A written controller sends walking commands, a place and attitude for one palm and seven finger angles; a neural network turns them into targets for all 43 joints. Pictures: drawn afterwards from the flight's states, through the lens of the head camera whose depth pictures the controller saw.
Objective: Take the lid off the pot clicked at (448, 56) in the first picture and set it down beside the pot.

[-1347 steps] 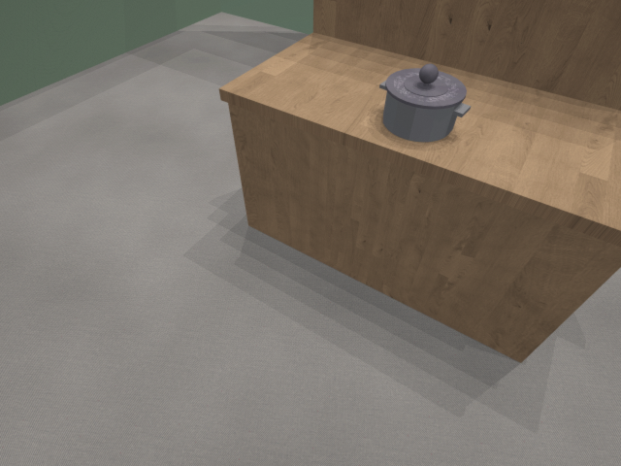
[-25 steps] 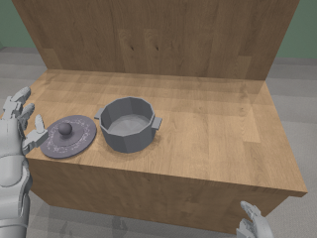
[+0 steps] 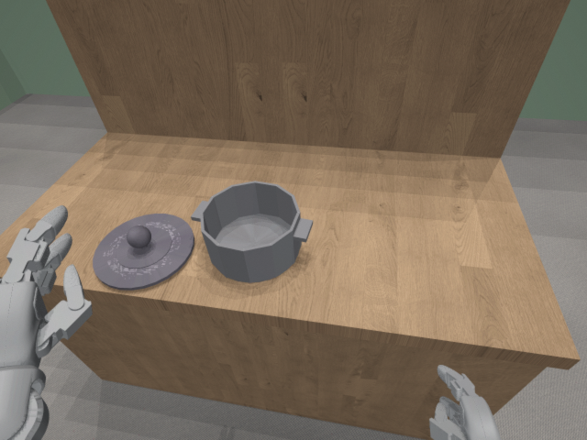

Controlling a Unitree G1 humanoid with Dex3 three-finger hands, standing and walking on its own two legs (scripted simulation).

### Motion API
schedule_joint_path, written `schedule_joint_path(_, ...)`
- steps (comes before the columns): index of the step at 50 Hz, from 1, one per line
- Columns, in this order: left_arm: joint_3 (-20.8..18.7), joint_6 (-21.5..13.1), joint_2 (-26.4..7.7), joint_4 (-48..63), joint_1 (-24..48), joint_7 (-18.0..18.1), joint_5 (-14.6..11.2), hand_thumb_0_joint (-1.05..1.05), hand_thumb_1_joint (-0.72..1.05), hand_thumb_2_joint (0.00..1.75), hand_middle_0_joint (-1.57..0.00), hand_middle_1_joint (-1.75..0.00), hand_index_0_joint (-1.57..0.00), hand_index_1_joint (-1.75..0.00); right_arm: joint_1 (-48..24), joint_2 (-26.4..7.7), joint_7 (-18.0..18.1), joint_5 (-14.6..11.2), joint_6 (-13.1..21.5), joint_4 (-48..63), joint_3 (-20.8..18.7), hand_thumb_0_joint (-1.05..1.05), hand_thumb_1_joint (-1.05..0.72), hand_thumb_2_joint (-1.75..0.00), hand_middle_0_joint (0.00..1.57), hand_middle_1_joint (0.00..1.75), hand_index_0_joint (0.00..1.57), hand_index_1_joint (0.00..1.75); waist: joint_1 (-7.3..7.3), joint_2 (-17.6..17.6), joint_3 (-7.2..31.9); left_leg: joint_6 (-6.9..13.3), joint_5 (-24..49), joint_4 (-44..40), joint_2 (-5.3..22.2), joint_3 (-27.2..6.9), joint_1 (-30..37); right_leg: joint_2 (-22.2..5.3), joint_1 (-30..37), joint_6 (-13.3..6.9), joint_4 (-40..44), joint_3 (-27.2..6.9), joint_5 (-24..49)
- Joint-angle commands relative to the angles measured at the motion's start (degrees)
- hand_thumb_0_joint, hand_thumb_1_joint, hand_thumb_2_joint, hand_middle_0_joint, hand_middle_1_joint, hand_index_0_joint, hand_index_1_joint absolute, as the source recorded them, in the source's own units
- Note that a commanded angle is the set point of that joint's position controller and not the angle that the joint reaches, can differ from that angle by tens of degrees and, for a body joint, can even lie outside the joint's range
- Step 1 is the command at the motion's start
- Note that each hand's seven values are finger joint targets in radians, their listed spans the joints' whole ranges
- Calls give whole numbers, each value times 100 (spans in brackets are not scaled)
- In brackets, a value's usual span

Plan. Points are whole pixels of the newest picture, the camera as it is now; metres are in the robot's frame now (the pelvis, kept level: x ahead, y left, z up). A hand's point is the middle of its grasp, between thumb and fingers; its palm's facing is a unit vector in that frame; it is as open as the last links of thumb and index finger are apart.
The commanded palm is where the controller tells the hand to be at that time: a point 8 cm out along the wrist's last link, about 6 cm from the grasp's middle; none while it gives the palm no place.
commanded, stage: draw the hand back to the body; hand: left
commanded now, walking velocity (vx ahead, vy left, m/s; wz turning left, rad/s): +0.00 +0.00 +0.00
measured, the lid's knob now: (139, 236) +0.50 +0.39 -0.06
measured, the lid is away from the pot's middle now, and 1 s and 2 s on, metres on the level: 0.24 0.24 0.24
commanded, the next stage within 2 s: step back with the hand held close in 0.26 s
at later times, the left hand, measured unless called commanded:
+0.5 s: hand (29, 324) +0.18 +0.28 +0.17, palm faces +0.40 -0.81 -0.42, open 7.4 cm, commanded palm +0.11 +0.31 +0.17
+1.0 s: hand (9, 374) +0.14 +0.28 +0.15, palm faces +0.29 -0.82 -0.50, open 7.4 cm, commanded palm +0.07 +0.33 +0.17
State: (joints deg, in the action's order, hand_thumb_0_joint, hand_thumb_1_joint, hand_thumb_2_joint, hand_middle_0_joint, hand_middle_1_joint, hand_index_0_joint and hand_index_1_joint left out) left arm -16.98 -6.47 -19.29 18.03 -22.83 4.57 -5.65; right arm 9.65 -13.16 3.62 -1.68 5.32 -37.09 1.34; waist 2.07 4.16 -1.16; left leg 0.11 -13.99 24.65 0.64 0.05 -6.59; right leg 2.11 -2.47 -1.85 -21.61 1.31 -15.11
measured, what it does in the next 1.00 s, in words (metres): shifts its weight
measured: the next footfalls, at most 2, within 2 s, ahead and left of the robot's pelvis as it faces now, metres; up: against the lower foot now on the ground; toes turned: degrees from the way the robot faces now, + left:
right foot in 1.92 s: -0.15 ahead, -0.09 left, +0.00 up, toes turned -5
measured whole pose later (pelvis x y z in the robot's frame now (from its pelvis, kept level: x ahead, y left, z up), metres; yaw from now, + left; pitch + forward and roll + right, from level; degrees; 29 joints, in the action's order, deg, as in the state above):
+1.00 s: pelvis -0.06 +0.05 -0.02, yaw +0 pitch +0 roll -2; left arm -23.5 -13.0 -23.8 36.7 -36.8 5.2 -3.2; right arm 12.2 -10.6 2.3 -1.4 3.9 -30.7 0.3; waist -0.3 0.7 -4.0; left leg 3.8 -14.8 37.2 -1.3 1.0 -23.0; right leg -1.1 -17.9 2.1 -32.8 2.5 -15.0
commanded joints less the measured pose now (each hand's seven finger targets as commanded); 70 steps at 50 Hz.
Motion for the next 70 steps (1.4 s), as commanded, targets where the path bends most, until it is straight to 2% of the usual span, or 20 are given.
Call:
schedule_joint_path(1,-552,-347,-985,1605,93,83,-24,0,90,90,-20,-30,-20,-30,-897,-525,65,17,356,1051,-193,0,-90,-90,20,30,20,30,64,-133,451,183,1192,-164,60,77,557,-257,-594,77,452,46,1451)
schedule_joint_path(16,-451,-284,-872,2145,-320,165,67,0,90,90,-20,-30,-20,-30,-879,-497,85,69,413,1087,-153,0,-90,-90,20,30,20,30,95,30,289,134,837,-316,71,-114,413,-223,-639,6,455,88,851)
schedule_joint_path(18,-562,-286,-1009,2237,-202,178,84,0,90,90,-20,-30,-20,-30,-880,-521,72,76,414,1087,-138,0,-90,-90,20,30,20,30,108,-5,367,120,897,-340,70,-162,385,-209,-553,-5,415,96,901)
schedule_joint_path(19,-1710,-602,-2091,2957,914,235,101,0,90,90,-20,-30,-20,-30,-761,-637,58,72,284,1282,-176,0,-90,-90,20,30,20,30,34,-179,-248,291,288,-216,176,-247,-180,-460,-900,44,611,-513,1250)
schedule_joint_path(20,-1373,-671,-1595,2168,426,181,118,0,90,90,-20,-30,-20,-30,-665,-507,41,107,246,1086,-162,0,-90,-90,20,30,20,30,-39,-747,-427,297,76,-44,133,-323,-398,-587,-1013,40,659,-529,1111)
schedule_joint_path(21,-1114,-646,-1229,1812,-60,109,127,0,90,90,-20,-30,-20,-30,-604,-523,2,101,223,1107,-225,0,-90,-90,20,30,20,30,-61,-921,-367,282,118,125,138,-323,-340,-692,-1121,28,667,-683,1102)
schedule_joint_path(25,-761,-768,-841,2069,-834,-37,143,0,90,90,-20,-30,-20,-30,-526,-609,-82,89,136,1289,-299,0,-90,-90,20,30,20,30,-98,-290,278,324,634,114,290,-347,-349,-740,-871,105,193,-463,1496)
schedule_joint_path(30,-1113,-871,-1175,2840,-1326,-2,164,0,90,90,-20,-30,-20,-30,-442,-645,-81,68,5,1505,-376,0,-90,-90,20,30,20,30,-80,-113,1006,396,2058,81,574,-597,-340,-598,-577,213,-504,-169,1857)
schedule_joint_path(33,-1377,-895,-1424,3156,-1522,59,153,0,90,90,-20,-30,-20,-30,-413,-645,-64,56,-43,1568,-424,0,-90,-90,20,30,20,30,-82,159,1178,442,2667,60,763,-804,-322,-497,-661,250,-814,-93,1419)
schedule_joint_path(35,-1307,-898,-1320,3260,-1601,77,148,0,90,90,-20,-30,-20,-30,-317,-632,-69,70,-21,1582,-450,0,-90,-90,20,30,20,30,-100,505,1087,462,2728,-47,909,-912,-318,-428,-908,272,-985,-18,498)
schedule_joint_path(37,-1319,-894,-1313,3272,-1608,103,159,0,90,90,-20,-30,-20,-30,-233,-638,-74,108,39,1555,-467,0,-90,-90,20,30,20,30,-112,737,904,498,2490,-192,1055,-1055,-507,-385,-1021,277,-1124,19,-205)
schedule_joint_path(41,-1312,-881,-1249,3111,-1565,143,171,0,90,90,-20,-30,-20,-30,-154,-650,-73,94,141,1503,-495,0,-90,-90,20,30,20,30,-143,350,693,502,1633,-110,1104,-1041,-941,-445,-930,272,-984,37,-177)
schedule_joint_path(45,-1312,-884,-1200,2823,-1459,156,185,0,90,90,-20,-30,-20,-30,-165,-656,-40,9,150,1585,-503,0,-90,-90,20,30,20,30,-197,-258,486,388,-741,-29,812,-853,-1923,-637,-660,177,-884,-100,280)
schedule_joint_path(47,-1266,-936,-1194,2808,-1418,183,184,0,90,90,-20,-30,-20,-30,-135,-629,-6,-7,164,1613,-500,0,-90,-90,20,30,20,30,-241,-502,371,319,-1445,227,567,-761,-2003,-838,-1040,61,-639,-370,116)
schedule_joint_path(52,-1181,-1053,-1235,2977,-1284,287,181,0,90,90,-20,-30,-20,-30,-132,-559,35,44,214,1523,-488,0,-90,-90,20,30,20,30,-327,-688,347,230,-1300,907,307,-636,-1632,-1267,-1825,-196,-149,-876,-243)
schedule_joint_path(55,-1188,-1134,-1267,3224,-1249,338,197,0,90,90,-20,-30,-20,-30,-186,-598,54,36,260,1550,-455,0,-90,-90,20,30,20,30,-309,-154,406,283,-1219,342,539,-899,-1734,-970,-1631,-70,-584,-477,-88)
schedule_joint_path(58,-1368,-1186,-1368,3372,-1210,361,289,0,90,90,-20,-30,-20,-30,-307,-667,88,56,355,1633,-439,0,-90,-90,20,30,20,30,-228,1069,406,528,-1818,-884,1168,-1566,-2601,-331,-762,236,-1724,19,-236)
schedule_joint_path(62,-1271,-1172,-1234,3229,-1269,303,238,0,90,90,-20,-30,-20,-30,-69,-597,18,127,439,1448,-476,0,-90,-90,20,30,20,30,-192,556,615,553,412,-287,1310,-1395,-1678,-366,-1106,242,-1420,-17,-517)
schedule_joint_path(65,-1149,-1186,-1194,3084,-1177,224,220,0,90,90,-20,-30,-20,-30,-84,-643,-41,120,412,1363,-461,0,-90,-90,20,30,20,30,-204,274,803,454,1533,165,1209,-1185,-1140,-425,-1047,247,-766,-20,211)
schedule_joint_path(70,-1311,-1158,-1277,2969,-1500,175,186,0,90,90,-20,-30,-20,-30,-211,-612,-75,47,227,1538,-525,0,-90,-90,20,30,20,30,-203,64,805,365,-572,71,980,-904,-2003,-531,-719,150,-985,-115,305)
